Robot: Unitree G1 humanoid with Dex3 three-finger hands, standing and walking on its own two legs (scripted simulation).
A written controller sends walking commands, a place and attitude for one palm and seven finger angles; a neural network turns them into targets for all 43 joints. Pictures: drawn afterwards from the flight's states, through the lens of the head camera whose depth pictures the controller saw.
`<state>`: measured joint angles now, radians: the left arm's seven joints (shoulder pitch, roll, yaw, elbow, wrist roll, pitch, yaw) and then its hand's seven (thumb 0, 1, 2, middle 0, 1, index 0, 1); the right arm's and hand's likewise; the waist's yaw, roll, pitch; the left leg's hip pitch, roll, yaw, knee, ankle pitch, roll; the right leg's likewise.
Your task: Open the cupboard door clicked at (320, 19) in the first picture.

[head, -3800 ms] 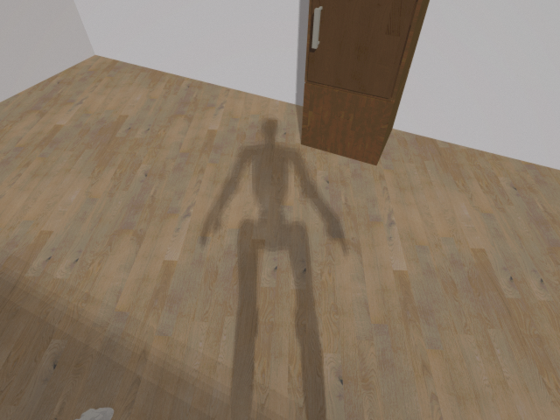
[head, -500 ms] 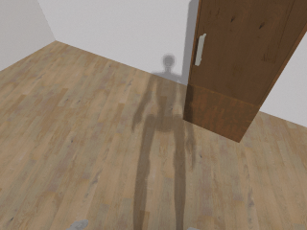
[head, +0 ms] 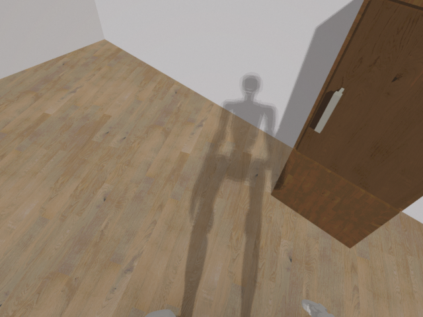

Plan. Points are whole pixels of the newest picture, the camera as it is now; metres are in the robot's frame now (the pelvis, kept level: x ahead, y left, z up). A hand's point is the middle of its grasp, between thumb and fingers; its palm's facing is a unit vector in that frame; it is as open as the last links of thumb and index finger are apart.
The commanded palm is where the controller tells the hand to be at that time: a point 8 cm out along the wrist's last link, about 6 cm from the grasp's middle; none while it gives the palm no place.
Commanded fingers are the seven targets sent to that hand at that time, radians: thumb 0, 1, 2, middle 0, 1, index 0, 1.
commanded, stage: turn to face it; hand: left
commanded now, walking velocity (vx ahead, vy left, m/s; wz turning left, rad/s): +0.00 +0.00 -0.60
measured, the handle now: (329, 110) +0.79 -0.32 -0.07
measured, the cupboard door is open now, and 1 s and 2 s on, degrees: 0 0 0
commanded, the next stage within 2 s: take the last steps up to it in 0.96 s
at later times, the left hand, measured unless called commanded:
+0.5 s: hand (152, 306) +0.15 +0.14 -0.14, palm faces -0.22 -0.93 -0.30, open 7.4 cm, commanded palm none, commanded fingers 0.00 0.90 0.90 -0.20 -0.30 -0.20 -0.30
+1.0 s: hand (159, 275) +0.22 +0.14 -0.16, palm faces -0.48 -0.86 -0.20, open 7.4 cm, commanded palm none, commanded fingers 0.00 0.90 0.90 -0.20 -0.30 -0.20 -0.30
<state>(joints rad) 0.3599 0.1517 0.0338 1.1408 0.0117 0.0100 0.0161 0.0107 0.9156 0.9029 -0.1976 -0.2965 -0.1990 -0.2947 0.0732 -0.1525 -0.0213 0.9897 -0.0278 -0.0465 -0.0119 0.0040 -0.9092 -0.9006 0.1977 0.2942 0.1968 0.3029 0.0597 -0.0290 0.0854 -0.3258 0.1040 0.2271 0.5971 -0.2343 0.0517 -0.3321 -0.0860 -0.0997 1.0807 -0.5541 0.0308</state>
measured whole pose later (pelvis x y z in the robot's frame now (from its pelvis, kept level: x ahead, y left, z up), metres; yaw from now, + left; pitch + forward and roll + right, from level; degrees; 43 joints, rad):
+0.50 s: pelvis +0.02 -0.05 +0.01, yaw -16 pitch +0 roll +2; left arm 0.20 0.21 0.07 0.91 0.02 0.03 0.00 0.01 0.91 0.90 -0.20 -0.30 -0.20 -0.30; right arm 0.17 -0.26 -0.08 0.95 -0.03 0.06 -0.01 0.01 -0.91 -0.90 0.20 0.29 0.20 0.30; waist 0.01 0.03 0.06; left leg -0.48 0.09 0.05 1.06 -0.38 -0.09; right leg -0.33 0.01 -0.03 0.53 -0.21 -0.07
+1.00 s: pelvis +0.03 +0.01 +0.01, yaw -31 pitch +0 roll -2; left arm 0.15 0.25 0.07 0.93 0.02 0.07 -0.02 0.01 0.91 0.90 -0.20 -0.30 -0.20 -0.29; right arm 0.24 -0.17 -0.03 0.95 -0.03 0.01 -0.02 0.01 -0.90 -0.90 0.20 0.30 0.20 0.30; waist -0.01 -0.02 0.07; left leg -0.17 0.07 0.14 0.46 -0.29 0.02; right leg -0.42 -0.02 -0.02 0.94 -0.44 0.06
